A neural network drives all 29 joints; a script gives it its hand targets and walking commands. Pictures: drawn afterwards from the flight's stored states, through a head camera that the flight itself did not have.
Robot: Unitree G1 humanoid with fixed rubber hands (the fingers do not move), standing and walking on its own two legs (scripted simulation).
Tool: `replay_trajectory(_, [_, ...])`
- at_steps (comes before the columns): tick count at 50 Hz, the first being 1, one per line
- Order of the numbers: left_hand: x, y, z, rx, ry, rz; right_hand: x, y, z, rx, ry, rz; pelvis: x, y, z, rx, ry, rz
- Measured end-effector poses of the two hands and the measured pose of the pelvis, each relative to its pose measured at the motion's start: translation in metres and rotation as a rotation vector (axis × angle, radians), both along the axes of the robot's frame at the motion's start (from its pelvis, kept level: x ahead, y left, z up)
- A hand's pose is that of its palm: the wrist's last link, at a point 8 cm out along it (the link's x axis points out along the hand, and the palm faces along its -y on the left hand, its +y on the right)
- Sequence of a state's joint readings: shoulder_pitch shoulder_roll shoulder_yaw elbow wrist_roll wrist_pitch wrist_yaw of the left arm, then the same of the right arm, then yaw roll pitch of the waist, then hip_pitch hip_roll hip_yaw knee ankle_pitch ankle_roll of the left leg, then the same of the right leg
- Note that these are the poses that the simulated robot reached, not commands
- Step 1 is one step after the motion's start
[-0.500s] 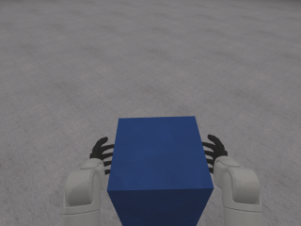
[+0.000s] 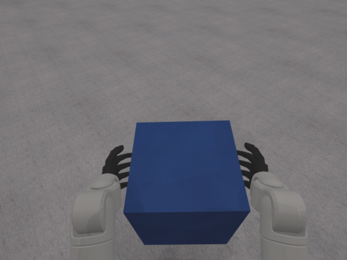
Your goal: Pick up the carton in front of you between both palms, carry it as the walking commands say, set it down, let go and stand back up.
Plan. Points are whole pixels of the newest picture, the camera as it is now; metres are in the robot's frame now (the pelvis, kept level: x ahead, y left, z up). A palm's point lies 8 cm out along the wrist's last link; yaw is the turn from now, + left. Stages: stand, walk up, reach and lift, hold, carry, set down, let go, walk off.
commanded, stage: carry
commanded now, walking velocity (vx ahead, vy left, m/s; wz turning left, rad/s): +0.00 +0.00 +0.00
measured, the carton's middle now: (184, 186) +0.29 +0.00 +0.02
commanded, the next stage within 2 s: none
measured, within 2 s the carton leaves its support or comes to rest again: neither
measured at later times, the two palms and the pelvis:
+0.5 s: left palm (128, 129) +0.42 +0.15 +0.08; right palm (244, 132) +0.41 -0.15 +0.08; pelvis +0.15 +0.01 -0.01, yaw -3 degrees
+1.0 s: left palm (128, 141) +0.38 +0.14 +0.07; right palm (248, 145) +0.37 -0.15 +0.08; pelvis +0.12 +0.01 -0.02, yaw -4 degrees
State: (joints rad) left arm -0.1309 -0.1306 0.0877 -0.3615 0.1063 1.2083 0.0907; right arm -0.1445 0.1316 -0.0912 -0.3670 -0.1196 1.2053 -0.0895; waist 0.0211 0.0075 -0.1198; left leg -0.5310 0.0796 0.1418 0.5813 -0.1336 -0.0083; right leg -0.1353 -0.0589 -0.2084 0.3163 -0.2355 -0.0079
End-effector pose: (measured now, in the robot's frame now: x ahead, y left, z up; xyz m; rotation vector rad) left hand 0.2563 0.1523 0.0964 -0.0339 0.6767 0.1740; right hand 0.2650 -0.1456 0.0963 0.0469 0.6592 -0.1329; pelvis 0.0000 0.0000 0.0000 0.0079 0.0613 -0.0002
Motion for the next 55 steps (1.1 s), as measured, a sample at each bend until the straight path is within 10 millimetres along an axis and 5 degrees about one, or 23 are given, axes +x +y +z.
replay_trajectory(7, [0.084, 0.016, -0.017, -0.048, -0.001, -0.031, 0.072, 0.016, -0.006, -0.05, 0.0, -0.03, 0.075, 0.02, -0.017, 0.003, -0.009, -0.031])
replay_trajectory(13, [0.119, 0.009, -0.03, -0.053, 0.068, -0.056, 0.1, 0.009, -0.017, -0.05, 0.069, -0.06, 0.109, 0.022, -0.012, 0.004, -0.013, -0.04])
replay_trajectory(22, [0.159, -0.001, -0.016, -0.027, 0.016, -0.07, 0.137, -0.001, -0.011, -0.021, 0.017, -0.076, 0.144, 0.016, -0.013, -0.002, 0.007, -0.052])
replay_trajectory(33, [0.165, -0.01, -0.021, -0.02, 0.025, -0.079, 0.14, -0.01, -0.017, -0.021, 0.026, -0.083, 0.152, 0.01, -0.018, -0.005, 0.001, -0.062])
replay_trajectory(55, [0.117, -0.008, -0.03, 0.0, 0.049, -0.087, 0.093, -0.008, -0.026, -0.039, 0.052, -0.067, 0.109, 0.011, -0.016, -0.011, -0.046, -0.059])
